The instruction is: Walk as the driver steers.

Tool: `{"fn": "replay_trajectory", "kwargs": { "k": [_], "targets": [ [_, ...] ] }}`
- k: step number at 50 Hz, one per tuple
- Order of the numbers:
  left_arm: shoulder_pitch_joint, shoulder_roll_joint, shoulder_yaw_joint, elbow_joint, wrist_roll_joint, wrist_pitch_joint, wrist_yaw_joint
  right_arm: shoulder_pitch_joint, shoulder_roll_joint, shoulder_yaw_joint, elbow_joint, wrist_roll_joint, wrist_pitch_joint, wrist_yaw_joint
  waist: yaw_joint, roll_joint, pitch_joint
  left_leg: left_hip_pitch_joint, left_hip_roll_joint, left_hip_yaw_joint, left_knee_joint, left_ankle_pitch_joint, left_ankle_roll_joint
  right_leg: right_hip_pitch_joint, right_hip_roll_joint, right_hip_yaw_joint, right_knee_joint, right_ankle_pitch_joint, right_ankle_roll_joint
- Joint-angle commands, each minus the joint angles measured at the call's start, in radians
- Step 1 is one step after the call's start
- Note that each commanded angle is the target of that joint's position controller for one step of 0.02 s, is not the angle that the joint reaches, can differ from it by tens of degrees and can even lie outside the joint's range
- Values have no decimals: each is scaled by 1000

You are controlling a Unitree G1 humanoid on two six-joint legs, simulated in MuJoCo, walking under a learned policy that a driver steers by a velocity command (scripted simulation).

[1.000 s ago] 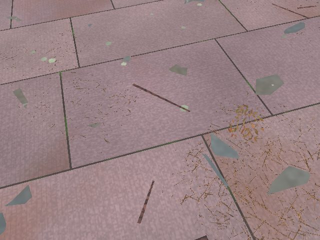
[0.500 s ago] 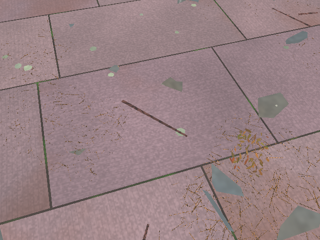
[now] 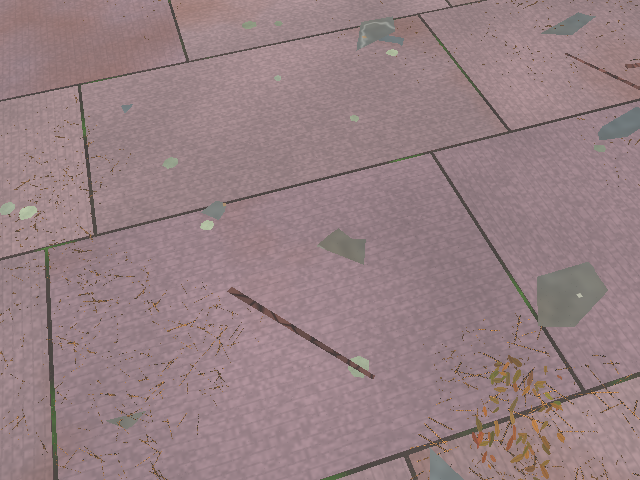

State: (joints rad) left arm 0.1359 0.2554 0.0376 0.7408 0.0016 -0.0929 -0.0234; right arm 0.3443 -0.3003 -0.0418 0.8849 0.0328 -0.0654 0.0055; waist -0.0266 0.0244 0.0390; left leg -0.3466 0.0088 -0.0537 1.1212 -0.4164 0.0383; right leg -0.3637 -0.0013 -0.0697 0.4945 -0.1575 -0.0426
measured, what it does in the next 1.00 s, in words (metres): walks ahead, turning left: left foot, then right foot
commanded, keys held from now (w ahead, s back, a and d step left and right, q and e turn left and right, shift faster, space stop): w+q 1.00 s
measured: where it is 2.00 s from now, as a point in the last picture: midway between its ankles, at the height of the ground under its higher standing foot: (146, 300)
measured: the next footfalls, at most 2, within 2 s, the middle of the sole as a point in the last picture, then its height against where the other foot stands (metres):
left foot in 0.42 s outside the picture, level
right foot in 0.90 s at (299, 369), level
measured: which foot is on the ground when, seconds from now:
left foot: up 0.00-0.40, down 0.42-0.90, up 0.92-1.00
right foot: down 0.00-0.42, up 0.44-0.88, down 0.90-1.00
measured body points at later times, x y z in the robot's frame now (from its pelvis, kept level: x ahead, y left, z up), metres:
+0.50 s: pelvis +0.27 +0.07 -0.01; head +0.31 +0.09 +0.43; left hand +0.27 +0.36 -0.14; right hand +0.50 -0.15 -0.11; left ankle +0.34 +0.15 -0.73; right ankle +0.13 -0.11 -0.64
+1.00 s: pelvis +0.56 +0.12 -0.01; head +0.58 +0.13 +0.44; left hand +0.59 +0.44 -0.09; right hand +0.76 -0.09 -0.12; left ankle +0.38 +0.16 -0.66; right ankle +0.68 +0.06 -0.73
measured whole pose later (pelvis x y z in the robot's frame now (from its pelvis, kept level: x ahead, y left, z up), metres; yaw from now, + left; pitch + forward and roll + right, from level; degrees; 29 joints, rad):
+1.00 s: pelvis +0.56 +0.12 -0.01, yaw +33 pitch +2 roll -2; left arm 0.10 0.27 0.05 0.71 0.00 -0.12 -0.02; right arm 0.35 -0.30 -0.06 0.73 0.03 -0.02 -0.02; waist -0.04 0.03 0.01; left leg -0.32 -0.07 -0.15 1.11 -0.48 0.03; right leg -0.39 0.04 -0.01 0.53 -0.17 -0.02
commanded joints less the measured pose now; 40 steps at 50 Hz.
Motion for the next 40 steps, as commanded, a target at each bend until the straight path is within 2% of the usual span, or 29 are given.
{"fn": "replay_trajectory", "kwargs": {
  "k": [1,3,6,10,13,15,16,18,19,20,21,22,23,24,25,26,27,28,31,33,36,38,40],
  "targets": [
    [80,99,31,-9,11,-16,5,-25,-96,-34,-79,1,-3,-5,42,-132,-67,-277,116,-56,43,136,-10,281,-264,277,-309,27,-141],
    [62,99,36,9,12,-30,4,-4,-55,-30,-74,2,21,-7,17,-119,-40,-258,121,-54,30,176,-26,217,-254,183,-353,117,-149],
    [71,122,45,37,18,-36,13,-63,-47,-32,-104,-6,33,-10,17,-92,-1,-330,121,-70,-77,294,-44,218,-244,74,-377,215,-149],
    [87,154,52,57,12,-26,30,-184,-22,-21,-147,-14,20,15,56,-73,27,-299,106,4,-338,485,-38,246,-218,-49,-394,236,-121],
    [146,179,62,86,-1,-8,37,-283,-10,-13,-196,-14,19,34,95,-52,57,-334,100,42,-440,485,-17,349,-258,-80,-375,263,-120],
    [167,191,68,100,-12,10,38,-320,-18,-15,-227,-13,20,46,99,-54,65,-365,92,61,-477,427,5,435,-285,-95,-333,323,-110],
    [166,199,72,102,-17,19,40,-326,-24,-18,-240,-13,21,52,91,-60,61,-358,80,77,-489,385,19,468,-294,-105,-301,395,-101],
    [145,226,80,95,-22,35,47,-289,-54,-33,-252,-12,26,58,49,-93,10,-257,22,136,-491,284,57,501,-294,-133,-180,705,-78],
    [135,237,84,90,-24,44,51,-218,-80,-49,-242,-10,30,57,5,-109,-39,-157,-18,163,-485,236,80,498,-286,-144,-65,846,-66],
    [117,240,83,84,-26,52,54,-85,-121,-75,-212,-7,32,51,-74,-98,-109,26,-63,177,-530,254,111,444,-256,-166,121,880,-42],
    [121,221,73,73,-17,49,58,84,-190,-110,-170,-5,39,32,-153,-39,-198,323,-43,78,-574,284,156,247,-214,-169,393,676,1],
    [220,68,26,22,23,25,41,88,-306,-132,-165,3,40,17,-43,242,-267,679,220,-444,-623,177,329,-223,-26,-128,764,-253,70],
    [156,106,22,5,-7,-20,26,99,-256,-110,-206,-7,23,22,-81,160,-424,778,328,-809,-803,25,418,-374,53,130,924,-457,67],
    [42,169,38,-28,-47,-46,15,69,-192,-92,-200,-18,9,25,-109,89,-296,707,305,-679,-840,82,353,-466,-6,172,918,-367,40],
    [17,160,33,-39,-45,-60,17,15,-163,-84,-204,-15,0,25,-70,22,-198,567,264,-548,-835,169,314,-450,-51,165,833,-276,22],
    [17,160,37,-28,-17,-61,25,-57,-130,-73,-216,-13,-3,24,-23,-30,-130,418,221,-443,-839,287,284,-387,-86,161,739,-224,27],
    [36,174,46,-23,-1,-52,28,-101,-104,-63,-234,-24,-5,20,13,-9,-112,320,193,-380,-855,387,273,-309,-108,168,682,-186,34],
    [51,173,49,-23,4,-39,26,-118,-100,-61,-245,-28,-4,17,33,1,-102,264,175,-355,-876,432,272,-265,-113,166,649,-168,45],
    [32,130,40,-39,16,-11,28,-93,-134,-70,-240,-20,-7,0,40,-4,-69,157,143,-266,-902,545,272,-243,-102,132,505,-97,94],
    [-46,108,30,-64,16,-7,29,-65,-152,-75,-231,-16,-2,-14,15,8,-44,122,107,-220,-902,523,243,-244,-82,123,353,34,115],
    [-149,87,20,-92,7,-13,19,-26,-154,-76,-218,-12,10,-23,-31,44,-34,87,64,-195,-882,416,191,-168,-31,115,136,218,119],
    [-198,96,21,-112,-4,-19,12,8,-157,-77,-204,-9,15,-24,-51,55,-30,101,79,-233,-864,367,179,-137,-10,121,72,256,113],
    [-216,119,29,-124,-8,-27,3,29,-146,-74,-194,-4,21,-26,-53,63,-32,166,100,-291,-809,335,171,-137,-2,146,17,222,97]
  ]
}}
